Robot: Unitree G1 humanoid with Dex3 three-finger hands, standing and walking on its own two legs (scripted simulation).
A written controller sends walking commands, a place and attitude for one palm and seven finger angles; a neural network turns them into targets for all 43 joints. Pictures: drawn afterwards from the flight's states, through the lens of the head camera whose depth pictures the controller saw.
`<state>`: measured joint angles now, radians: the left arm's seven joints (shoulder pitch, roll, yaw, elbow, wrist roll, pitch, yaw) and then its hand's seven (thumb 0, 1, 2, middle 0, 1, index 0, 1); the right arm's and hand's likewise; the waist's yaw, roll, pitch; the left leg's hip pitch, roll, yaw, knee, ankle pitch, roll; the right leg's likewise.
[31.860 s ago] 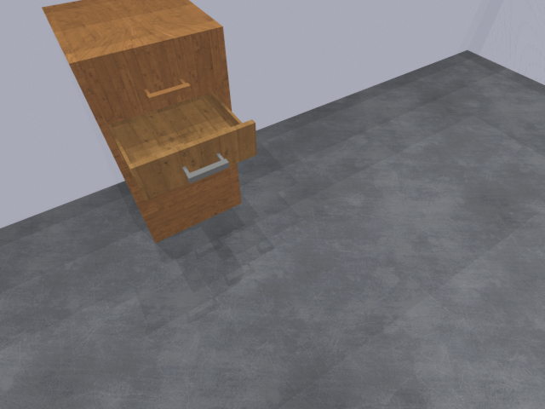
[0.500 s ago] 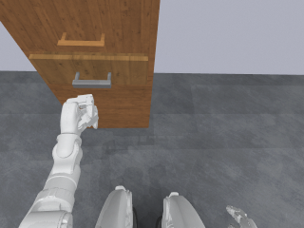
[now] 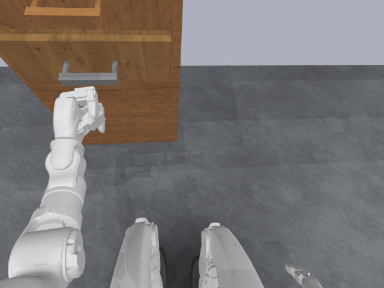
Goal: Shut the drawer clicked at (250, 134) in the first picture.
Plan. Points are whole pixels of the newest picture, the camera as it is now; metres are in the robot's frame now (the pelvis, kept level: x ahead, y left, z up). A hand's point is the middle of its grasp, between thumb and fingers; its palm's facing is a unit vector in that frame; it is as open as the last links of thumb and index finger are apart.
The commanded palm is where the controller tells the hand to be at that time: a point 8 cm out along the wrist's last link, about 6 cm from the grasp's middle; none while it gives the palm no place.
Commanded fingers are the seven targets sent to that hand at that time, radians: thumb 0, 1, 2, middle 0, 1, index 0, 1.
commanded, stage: bring the fist close to the handle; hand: left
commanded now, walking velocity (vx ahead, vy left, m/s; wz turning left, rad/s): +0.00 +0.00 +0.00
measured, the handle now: (90, 72) +0.59 +0.23 -0.03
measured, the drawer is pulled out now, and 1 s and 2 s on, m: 0.03 0.03 0.00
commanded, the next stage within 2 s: push the drawer shut in 0.78 s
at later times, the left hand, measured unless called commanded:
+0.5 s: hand (109, 106) +0.51 +0.18 -0.03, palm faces +0.04 -1.00 -0.03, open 3.3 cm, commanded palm +0.48 +0.21 -0.03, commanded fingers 0.00 0.90 0.90 -1.40 -1.60 -1.40 -1.60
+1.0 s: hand (108, 106) +0.50 +0.18 -0.03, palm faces +0.05 -1.00 -0.03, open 3.2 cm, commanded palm +0.49 +0.21 -0.03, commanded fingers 0.00 0.90 0.90 -1.40 -1.60 -1.40 -1.60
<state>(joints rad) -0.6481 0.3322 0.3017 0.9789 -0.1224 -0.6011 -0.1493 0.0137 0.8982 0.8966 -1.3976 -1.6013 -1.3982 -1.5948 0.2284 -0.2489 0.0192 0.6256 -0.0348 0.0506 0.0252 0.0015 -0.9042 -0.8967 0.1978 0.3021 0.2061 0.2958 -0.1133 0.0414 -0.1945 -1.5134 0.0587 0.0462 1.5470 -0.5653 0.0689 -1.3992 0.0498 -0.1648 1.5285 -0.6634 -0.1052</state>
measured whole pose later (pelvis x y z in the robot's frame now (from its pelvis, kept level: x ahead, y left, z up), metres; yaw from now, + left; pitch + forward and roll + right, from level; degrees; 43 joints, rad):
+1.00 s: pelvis +0.00 +0.00 -0.04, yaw -2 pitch +35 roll -6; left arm -0.81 0.41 0.35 1.05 -0.08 -0.57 -0.13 0.01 0.90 0.90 -1.40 -1.60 -1.40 -1.59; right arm 0.22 -0.26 0.04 0.61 -0.05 0.13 0.04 0.00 -0.90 -0.90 0.20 0.30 0.21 0.30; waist -0.15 0.05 -0.19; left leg -1.69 0.07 0.03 1.68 -0.60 0.08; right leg -1.56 0.06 -0.19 1.64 -0.69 -0.11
